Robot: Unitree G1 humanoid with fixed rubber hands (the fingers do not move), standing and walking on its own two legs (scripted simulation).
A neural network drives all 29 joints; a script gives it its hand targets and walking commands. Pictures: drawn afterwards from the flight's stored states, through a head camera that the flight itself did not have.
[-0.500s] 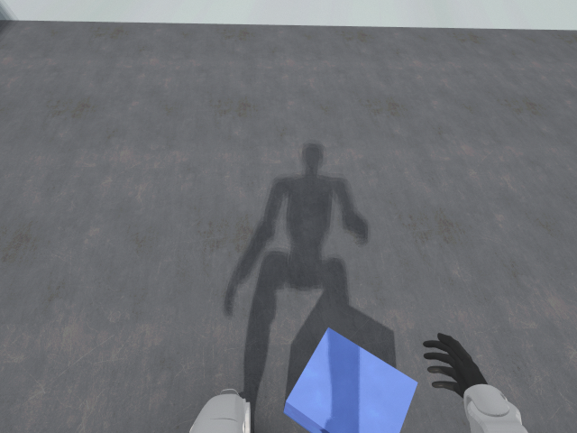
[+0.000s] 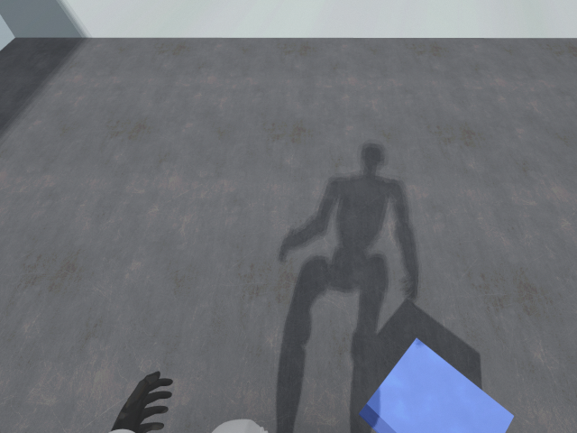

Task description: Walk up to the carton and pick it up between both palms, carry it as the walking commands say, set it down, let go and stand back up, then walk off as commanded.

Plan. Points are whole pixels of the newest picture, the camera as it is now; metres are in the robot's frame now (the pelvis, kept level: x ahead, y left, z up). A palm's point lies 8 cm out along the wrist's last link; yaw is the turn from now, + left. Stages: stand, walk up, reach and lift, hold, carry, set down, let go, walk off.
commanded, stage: walk off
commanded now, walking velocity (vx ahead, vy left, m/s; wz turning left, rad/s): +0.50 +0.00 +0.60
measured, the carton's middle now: (429, 415) +0.21 -0.38 -0.67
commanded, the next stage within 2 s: stand in 1.58 s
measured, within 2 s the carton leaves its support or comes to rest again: neither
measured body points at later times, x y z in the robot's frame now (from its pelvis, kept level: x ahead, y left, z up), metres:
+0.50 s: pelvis +0.26 +0.05 -0.02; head +0.30 +0.04 +0.43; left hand +0.35 +0.33 -0.12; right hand +0.40 -0.17 -0.16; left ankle +0.22 +0.14 -0.73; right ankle +0.38 -0.06 -0.73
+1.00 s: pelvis +0.49 +0.20 -0.02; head +0.51 +0.24 +0.43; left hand +0.40 +0.46 -0.15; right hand +0.76 +0.06 -0.12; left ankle +0.47 +0.28 -0.73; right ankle +0.50 +0.02 -0.64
